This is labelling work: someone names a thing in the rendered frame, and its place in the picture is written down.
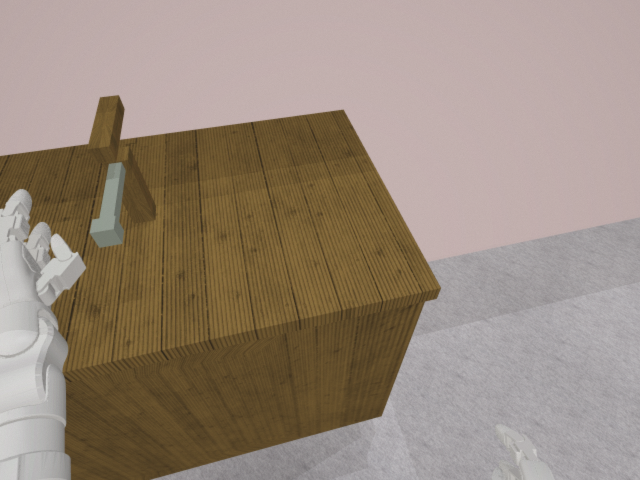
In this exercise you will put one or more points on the right robot hand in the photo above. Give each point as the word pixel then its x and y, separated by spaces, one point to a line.
pixel 524 455

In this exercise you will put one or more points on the robot left forearm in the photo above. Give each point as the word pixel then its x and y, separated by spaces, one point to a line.
pixel 32 394

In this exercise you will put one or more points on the left robot hand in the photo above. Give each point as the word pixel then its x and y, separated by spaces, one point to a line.
pixel 26 272

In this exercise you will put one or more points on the tap lever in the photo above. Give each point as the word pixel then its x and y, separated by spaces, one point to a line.
pixel 107 230

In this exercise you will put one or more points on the counter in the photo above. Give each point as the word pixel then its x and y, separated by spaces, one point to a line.
pixel 266 290

